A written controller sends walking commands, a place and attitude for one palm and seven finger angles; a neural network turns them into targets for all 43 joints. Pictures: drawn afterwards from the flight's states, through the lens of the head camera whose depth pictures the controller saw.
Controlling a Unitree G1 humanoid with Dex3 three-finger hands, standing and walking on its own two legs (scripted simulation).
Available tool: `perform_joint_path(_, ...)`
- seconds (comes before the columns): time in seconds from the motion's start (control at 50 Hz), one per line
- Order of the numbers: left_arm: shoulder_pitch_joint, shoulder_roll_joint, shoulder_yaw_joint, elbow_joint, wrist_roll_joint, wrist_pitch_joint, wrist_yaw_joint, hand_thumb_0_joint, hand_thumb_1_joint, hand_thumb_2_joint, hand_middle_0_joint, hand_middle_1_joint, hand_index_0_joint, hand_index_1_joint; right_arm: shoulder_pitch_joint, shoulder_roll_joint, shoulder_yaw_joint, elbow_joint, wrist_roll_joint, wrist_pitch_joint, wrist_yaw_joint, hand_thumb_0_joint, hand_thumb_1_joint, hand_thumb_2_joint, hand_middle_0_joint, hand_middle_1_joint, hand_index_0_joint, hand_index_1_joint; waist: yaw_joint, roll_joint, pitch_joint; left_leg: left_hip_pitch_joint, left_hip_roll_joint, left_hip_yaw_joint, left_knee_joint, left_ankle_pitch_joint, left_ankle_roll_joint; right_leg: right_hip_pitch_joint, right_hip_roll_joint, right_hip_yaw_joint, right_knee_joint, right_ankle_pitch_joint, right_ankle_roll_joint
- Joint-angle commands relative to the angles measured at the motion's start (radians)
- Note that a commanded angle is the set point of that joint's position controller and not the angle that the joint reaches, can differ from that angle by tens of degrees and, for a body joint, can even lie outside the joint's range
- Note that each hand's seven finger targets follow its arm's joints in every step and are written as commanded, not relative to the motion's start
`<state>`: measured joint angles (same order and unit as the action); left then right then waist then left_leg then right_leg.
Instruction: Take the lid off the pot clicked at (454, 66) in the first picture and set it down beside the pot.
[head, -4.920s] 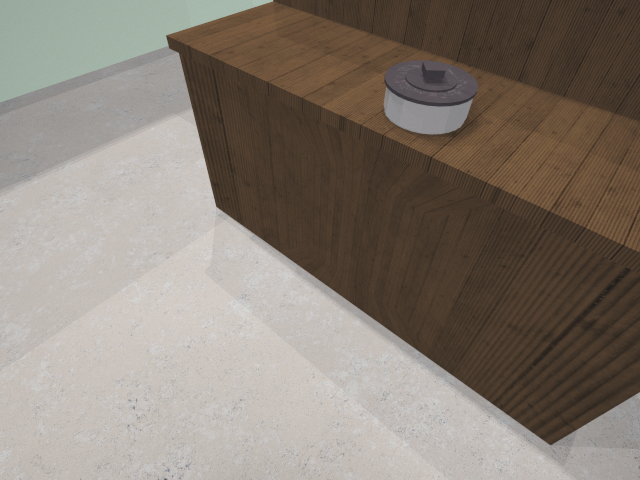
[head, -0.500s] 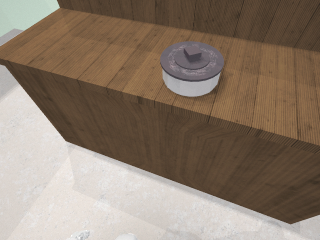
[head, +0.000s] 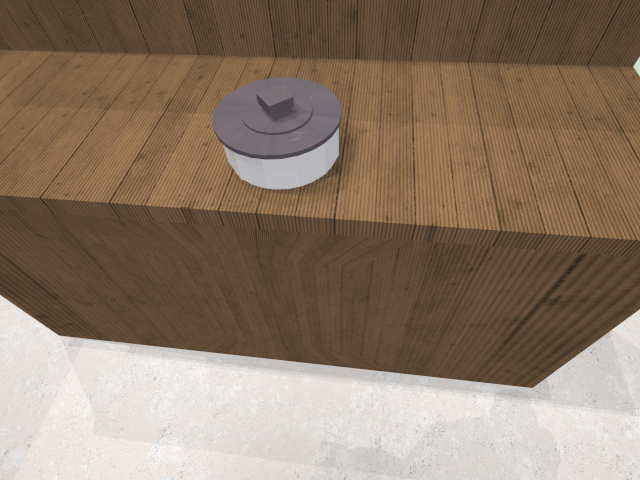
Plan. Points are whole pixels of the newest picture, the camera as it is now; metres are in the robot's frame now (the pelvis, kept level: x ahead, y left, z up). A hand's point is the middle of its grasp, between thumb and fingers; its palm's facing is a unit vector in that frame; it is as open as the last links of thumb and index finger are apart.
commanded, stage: take the last steps up to it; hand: left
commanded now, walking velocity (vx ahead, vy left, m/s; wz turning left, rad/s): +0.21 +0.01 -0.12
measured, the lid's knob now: (275, 100) +0.64 +0.10 +0.11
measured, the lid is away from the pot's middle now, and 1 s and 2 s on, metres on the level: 0.00 0.00 0.00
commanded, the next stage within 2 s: come to a stop and stand still in 0.50 s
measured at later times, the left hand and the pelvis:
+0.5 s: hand out of the picture +0.09 +0.21 -0.17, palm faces -0.02 -0.99 -0.17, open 7.4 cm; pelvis +0.07 +0.03 +0.01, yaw -4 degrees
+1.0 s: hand (221, 425) +0.21 +0.17 -0.16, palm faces -0.01 -0.98 -0.21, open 7.3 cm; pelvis +0.11 +0.00 +0.01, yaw -2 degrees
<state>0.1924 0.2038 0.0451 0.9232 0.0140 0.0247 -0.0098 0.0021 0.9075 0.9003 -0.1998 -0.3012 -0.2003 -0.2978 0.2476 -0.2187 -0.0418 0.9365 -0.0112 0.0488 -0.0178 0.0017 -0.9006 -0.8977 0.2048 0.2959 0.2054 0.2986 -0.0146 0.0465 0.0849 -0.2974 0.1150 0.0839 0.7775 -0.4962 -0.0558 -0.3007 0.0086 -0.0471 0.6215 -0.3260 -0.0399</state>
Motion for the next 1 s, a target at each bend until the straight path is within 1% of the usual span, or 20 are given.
perform_joint_path(0.0, 0.087, 0.191, 0.058, -0.038, 0.002, -0.024, 0.037, 0.0, 0.9, 0.9, -0.2, -0.3, -0.2, -0.3, -0.022, -0.076, -0.024, -0.062, -0.001, -0.015, -0.012, 0.0, -0.9, -0.9, 0.2, 0.3, 0.2, 0.3, 0.036, -0.234, -0.108, -0.25, -0.022, -0.095, 0.329, -0.026, 0.001, 0.203, -0.297, 0.351, -0.304, 0.481, -0.176)
perform_joint_path(0.08, 0.052, 0.141, 0.042, -0.043, 0.001, -0.04, 0.032, 0.0, 0.9, 0.9, -0.2, -0.3, -0.2, -0.3, 0.015, -0.059, -0.026, -0.015, -0.012, -0.025, 0.007, 0.0, -0.9, -0.9, 0.2, 0.3, 0.2, 0.3, 0.014, -0.153, -0.095, -0.198, -0.027, -0.056, 0.266, 0.117, -0.017, 0.144, -0.228, 0.246, -0.339, 0.324, -0.145)
perform_joint_path(0.16, 0.12, 0.138, 0.041, -0.007, 0.004, -0.054, 0.028, 0.0, 0.9, 0.9, -0.2, -0.3, -0.2, -0.3, -0.033, -0.048, -0.024, -0.021, -0.011, -0.04, 0.016, 0.0, -0.9, -0.9, 0.2, 0.3, 0.2, 0.3, 0.049, -0.158, -0.074, -0.188, -0.043, -0.041, 0.103, 0.138, -0.019, 0.179, -0.234, 0.283, -0.377, 0.204, -0.156)
perform_joint_path(0.26, 0.121, 0.153, 0.044, 0.022, 0.008, -0.062, 0.029, 0.0, 0.9, 0.9, -0.2, -0.3, -0.2, -0.3, -0.029, -0.03, -0.015, -0.011, -0.005, -0.067, 0.02, 0.0, -0.9, -0.9, 0.2, 0.3, 0.2, 0.3, 0.051, -0.154, -0.069, -0.085, -0.064, -0.033, -0.111, 0.12, 0.001, 0.178, -0.257, 0.311, -0.377, 0.158, -0.163)
perform_joint_path(0.32, 0.089, 0.136, 0.038, 0.039, -0.001, -0.059, 0.027, 0.0, 0.9, 0.9, -0.2, -0.3, -0.2, -0.3, 0.06, -0.024, -0.007, 0.03, -0.005, -0.085, 0.013, 0.0, -0.9, -0.9, 0.2, 0.3, 0.2, 0.3, 0.005, -0.151, -0.051, 0.117, -0.086, -0.007, -0.326, 0.259, 0.011, 0.066, -0.195, 0.257, -0.307, 0.082, -0.101)
perform_joint_path(0.34, 0.087, 0.108, 0.033, 0.043, -0.004, -0.057, 0.025, 0.0, 0.9, 0.9, -0.2, -0.3, -0.2, -0.3, 0.101, -0.042, -0.007, 0.049, -0.004, -0.094, 0.008, 0.0, -0.9, -0.9, 0.2, 0.3, 0.2, 0.3, -0.011, -0.074, -0.055, 0.211, -0.067, -0.044, -0.387, 0.259, 0.023, -0.006, -0.147, 0.226, -0.237, 0.039, -0.072)
perform_joint_path(0.36, 0.09, 0.079, 0.028, 0.033, -0.005, -0.054, 0.017, 0.0, 0.9, 0.9, -0.2, -0.3, -0.2, -0.3, 0.148, -0.093, -0.02, 0.056, -0.008, -0.098, 0.005, 0.0, -0.9, -0.9, 0.2, 0.3, 0.2, 0.3, -0.029, 0.078, -0.06, 0.302, 0.044, -0.198, -0.435, 0.211, 0.075, -0.132, -0.061, 0.15, -0.091, -0.036, -0.036)
perform_joint_path(0.38, 0.09, 0.034, 0.02, 0.018, -0.005, -0.054, 0.014, 0.0, 0.9, 0.9, -0.2, -0.3, -0.2, -0.3, 0.2, -0.173, -0.035, 0.054, -0.019, -0.091, 0.002, 0.0, -0.9, -0.9, 0.2, 0.3, 0.2, 0.3, -0.046, 0.26, -0.049, 0.314, 0.228, -0.422, -0.555, 0.123, 0.17, -0.24, 0.019, 0.004, 0.115, -0.164, 0.008)
perform_joint_path(0.4, 0.041, 0.052, 0.019, 0.007, 0.004, -0.055, 0.015, 0.0, 0.9, 0.9, -0.2, -0.3, -0.2, -0.3, 0.204, -0.165, -0.032, 0.051, -0.02, -0.081, -0.001, 0.0, -0.9, -0.9, 0.2, 0.3, 0.2, 0.3, -0.052, 0.2, 0.002, 0.251, 0.279, -0.501, -0.621, 0.107, 0.228, -0.288, 0.005, 0.022, 0.276, -0.242, 0.011)
perform_joint_path(0.42, 0.022, 0.068, 0.024, 0.021, 0.015, -0.05, 0.018, 0.0, 0.9, 0.9, -0.2, -0.3, -0.2, -0.3, 0.193, -0.117, -0.016, 0.056, -0.018, -0.088, -0.007, 0.0, -0.9, -0.9, 0.2, 0.3, 0.2, 0.3, -0.043, 0.192, 0.034, 0.215, 0.247, -0.456, -0.624, 0.233, 0.21, -0.306, -0.035, 0.067, 0.372, -0.196, 0.014)
perform_joint_path(0.46, 0.05, 0.055, 0.023, 0.038, 0.009, -0.055, 0.008, 0.0, 0.9, 0.9, -0.2, -0.3, -0.2, -0.3, 0.153, -0.062, 0.006, 0.043, -0.01, -0.102, -0.014, 0.0, -0.9, -0.9, 0.2, 0.3, 0.2, 0.3, -0.01, 0.046, 0.017, 0.213, 0.204, -0.339, -0.574, 0.494, 0.225, -0.3, -0.066, 0.07, 0.447, -0.121, 0.018)
perform_joint_path(0.52, 0.074, 0.023, 0.017, 0.053, 0.007, -0.05, 0.007, 0.0, 0.9, 0.9, -0.2, -0.3, -0.2, -0.3, 0.168, -0.063, 0.005, 0.064, -0.007, -0.117, -0.018, 0.0, -0.9, -0.9, 0.2, 0.3, 0.2, 0.3, 0.008, 0.035, -0.071, 0.305, 0.142, -0.179, -0.521, 0.796, 0.218, -0.289, -0.068, 0.039, 0.444, -0.045, 0.045)
perform_joint_path(0.66, 0.015, -0.007, -0.006, 0.033, 0.0, -0.038, 0.026, 0.0, 0.9, 0.9, -0.2, -0.3, -0.2, -0.3, 0.161, -0.046, 0.012, 0.099, -0.012, -0.097, -0.027, 0.0, -0.9, -0.9, 0.2, 0.3, 0.2, 0.3, -0.003, 0.084, -0.044, 0.237, 0.116, -0.104, -0.423, 1.049, 0.181, -0.083, -0.05, -0.025, 0.058, 0.022, 0.048)
perform_joint_path(0.72, 0.125, 0.033, 0.001, 0.076, 0.0, -0.048, 0.037, 0.0, 0.9, 0.9, -0.2, -0.3, -0.2, -0.3, 0.146, -0.044, 0.003, 0.112, 0.003, -0.08, -0.028, 0.0, -0.9, -0.9, 0.2, 0.3, 0.2, 0.3, 0.043, 0.04, -0.102, 0.204, 0.053, -0.068, -0.302, 0.846, 0.099, 0.126, -0.062, -0.015, -0.207, 0.353, 0.051)
perform_joint_path(0.74, 0.158, 0.087, 0.009, 0.09, 0.002, -0.054, 0.048, 0.0, 0.9, 0.9, -0.2, -0.3, -0.2, -0.3, 0.155, -0.014, 0.003, 0.106, 0.011, -0.077, -0.025, 0.0, -0.9, -0.9, 0.2, 0.3, 0.2, 0.3, 0.043, -0.046, -0.136, 0.085, 0.003, -0.053, -0.256, 0.629, 0.062, 0.256, -0.146, 0.106, -0.148, 0.703, 0.019)
perform_joint_path(0.76, 0.162, 0.139, 0.011, 0.094, 0.001, -0.059, 0.052, 0.0, 0.9, 0.9, -0.2, -0.3, -0.2, -0.3, 0.165, 0.007, 0.001, 0.102, 0.02, -0.067, -0.021, 0.0, -0.9, -0.9, 0.2, 0.3, 0.2, 0.3, 0.033, -0.135, -0.145, -0.014, -0.051, -0.039, -0.23, 0.296, 0.032, 0.313, -0.293, 0.224, -0.105, 1.002, -0.063)
perform_joint_path(0.78, 0.156, 0.16, 0.012, 0.097, -0.001, -0.056, 0.052, 0.0, 0.9, 0.9, -0.2, -0.3, -0.2, -0.3, 0.189, 0.017, -0.007, 0.107, 0.021, -0.054, -0.025, 0.0, -0.9, -0.9, 0.2, 0.3, 0.2, 0.3, 0.017, -0.159, -0.135, -0.015, -0.091, -0.028, -0.192, 0.058, 0.022, 0.277, -0.384, 0.24, -0.128, 1.088, -0.134)
perform_joint_path(0.84, 0.129, 0.138, 0.023, 0.091, 0.005, -0.051, 0.069, 0.0, 0.9, 0.9, -0.2, -0.3, -0.2, -0.3, 0.133, 0.023, -0.017, 0.11, 0.012, -0.026, -0.03, 0.0, -0.9, -0.9, 0.2, 0.3, 0.2, 0.3, 0.042, -0.261, -0.144, -0.054, -0.087, -0.06, 0.077, -0.136, 0.012, 0.238, -0.397, 0.276, -0.192, 1.074, -0.207)
perform_joint_path(0.88, 0.097, 0.132, 0.03, 0.075, 0.006, -0.042, 0.075, 0.0, 0.9, 0.9, -0.2, -0.3, -0.2, -0.3, 0.091, 0.012, -0.024, 0.097, 0.01, -0.016, -0.028, 0.0, -0.9, -0.9, 0.2, 0.3, 0.2, 0.3, 0.047, -0.241, -0.147, -0.097, -0.09, -0.103, 0.194, -0.136, 0.014, 0.219, -0.394, 0.277, -0.205, 1.001, -0.226)
perform_joint_path(0.98, -0.012, 0.152, 0.047, 0.002, 0.021, -0.02, 0.075, 0.0, 0.9, 0.9, -0.2, -0.3, -0.2, -0.3, 0.088, 0.023, -0.028, 0.062, 0.005, 0.0, -0.002, 0.0, -0.9, -0.9, 0.2, 0.3, 0.2, 0.3, 0.013, -0.183, -0.178, -0.025, -0.091, -0.09, 0.177, -0.013, 0.009, 0.042, -0.337, 0.206, -0.271, 0.519, -0.171)
